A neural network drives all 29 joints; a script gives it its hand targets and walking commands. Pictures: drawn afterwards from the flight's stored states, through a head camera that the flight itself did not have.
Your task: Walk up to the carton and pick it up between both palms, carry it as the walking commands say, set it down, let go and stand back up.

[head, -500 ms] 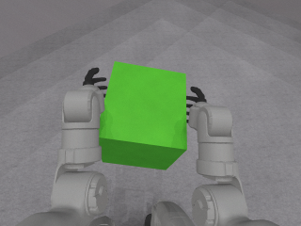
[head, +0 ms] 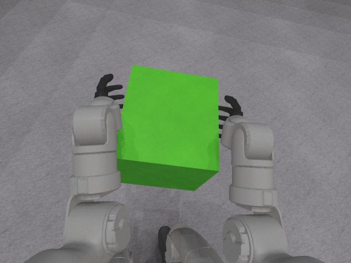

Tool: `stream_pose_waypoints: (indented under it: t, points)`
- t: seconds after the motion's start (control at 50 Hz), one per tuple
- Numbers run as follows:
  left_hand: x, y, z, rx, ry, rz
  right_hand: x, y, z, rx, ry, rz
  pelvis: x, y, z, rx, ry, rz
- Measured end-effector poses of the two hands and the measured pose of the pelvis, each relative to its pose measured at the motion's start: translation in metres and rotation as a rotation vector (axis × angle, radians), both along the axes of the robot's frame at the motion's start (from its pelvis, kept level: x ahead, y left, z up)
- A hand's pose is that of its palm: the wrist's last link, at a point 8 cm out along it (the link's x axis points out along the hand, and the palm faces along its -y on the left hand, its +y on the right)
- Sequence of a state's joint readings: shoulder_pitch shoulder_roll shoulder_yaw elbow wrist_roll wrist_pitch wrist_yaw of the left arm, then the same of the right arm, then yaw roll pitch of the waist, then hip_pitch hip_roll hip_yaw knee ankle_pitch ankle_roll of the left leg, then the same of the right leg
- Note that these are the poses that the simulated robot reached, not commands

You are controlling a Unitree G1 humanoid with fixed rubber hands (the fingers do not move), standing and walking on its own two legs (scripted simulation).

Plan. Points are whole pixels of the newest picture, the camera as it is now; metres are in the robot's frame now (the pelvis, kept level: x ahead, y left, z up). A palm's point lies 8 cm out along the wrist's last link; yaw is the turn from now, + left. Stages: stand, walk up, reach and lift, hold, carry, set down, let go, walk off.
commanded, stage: carry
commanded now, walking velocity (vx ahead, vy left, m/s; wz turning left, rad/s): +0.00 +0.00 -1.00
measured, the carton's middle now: (166, 134) +0.39 +0.01 +0.01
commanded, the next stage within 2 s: none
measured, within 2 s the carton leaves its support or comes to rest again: neither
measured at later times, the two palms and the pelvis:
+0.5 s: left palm (247, 126) +0.34 -0.13 +0.13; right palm out of the picture +0.17 -0.34 +0.09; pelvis -0.06 -0.05 -0.01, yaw -32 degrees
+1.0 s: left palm out of the picture +0.14 -0.34 +0.12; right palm out of the picture -0.09 -0.45 +0.08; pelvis -0.17 -0.08 -0.03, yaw -60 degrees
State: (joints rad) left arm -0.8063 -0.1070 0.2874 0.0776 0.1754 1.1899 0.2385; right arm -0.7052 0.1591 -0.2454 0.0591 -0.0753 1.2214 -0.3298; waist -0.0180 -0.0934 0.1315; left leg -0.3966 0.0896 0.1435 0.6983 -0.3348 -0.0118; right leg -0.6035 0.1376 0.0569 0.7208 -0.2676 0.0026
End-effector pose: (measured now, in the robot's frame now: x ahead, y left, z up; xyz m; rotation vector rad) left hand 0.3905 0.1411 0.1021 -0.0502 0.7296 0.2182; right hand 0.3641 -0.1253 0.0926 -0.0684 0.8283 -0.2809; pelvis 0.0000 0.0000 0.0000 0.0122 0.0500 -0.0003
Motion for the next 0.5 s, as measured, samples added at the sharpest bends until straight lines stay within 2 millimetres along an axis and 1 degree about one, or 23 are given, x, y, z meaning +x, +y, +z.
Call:
stream_pose_waypoints:
  t: [0.06, 0.12, 0.18, 0.22, 0.26, 0.32, 0.36, 0.4, 0.44, 0.5]
  points:
    - [-0.002, -0.013, 0.013, 0.035, -0.004, -0.048, -0.014, -0.011, 0.004, 0.034, -0.002, -0.045, -0.005, 0.000, 0.003, -0.022, -0.012, -0.073]
    - [0.001, -0.035, 0.030, 0.080, -0.028, -0.095, -0.023, -0.030, 0.008, 0.038, -0.023, -0.049, -0.009, -0.007, 0.002, -0.034, -0.017, -0.148]
    - [0.005, -0.068, 0.044, 0.097, -0.070, -0.146, -0.032, -0.059, 0.015, 0.032, -0.064, -0.073, -0.011, -0.020, -0.005, -0.049, -0.017, -0.207]
    - [0.004, -0.096, 0.046, 0.108, -0.083, -0.192, -0.043, -0.084, 0.015, 0.028, -0.075, -0.106, -0.013, -0.029, -0.009, -0.073, -0.020, -0.220]
    - [-0.003, -0.124, 0.040, 0.113, -0.065, -0.243, -0.061, -0.109, 0.011, 0.028, -0.054, -0.153, -0.016, -0.034, -0.010, -0.053, -0.006, -0.243]
    - [-0.018, -0.165, 0.027, 0.145, -0.026, -0.339, -0.093, -0.144, 0.003, 0.044, -0.006, -0.242, -0.025, -0.032, -0.010, -0.040, -0.006, -0.299]
    - [-0.029, -0.189, 0.019, 0.158, -0.010, -0.404, -0.117, -0.162, -0.004, 0.052, 0.016, -0.304, -0.032, -0.030, -0.011, -0.024, -0.012, -0.356]
    - [-0.037, -0.212, 0.015, 0.139, -0.003, -0.469, -0.144, -0.176, -0.005, 0.037, 0.026, -0.370, -0.040, -0.032, -0.011, -0.004, -0.035, -0.430]
    - [-0.043, -0.236, 0.017, 0.121, -0.004, -0.533, -0.167, -0.189, -0.004, 0.032, 0.025, -0.443, -0.047, -0.036, -0.010, -0.005, -0.045, -0.488]
    - [-0.049, -0.276, 0.029, 0.118, -0.036, -0.607, -0.192, -0.213, 0.001, 0.036, -0.006, -0.516, -0.059, -0.046, -0.013, -0.002, -0.051, -0.565]
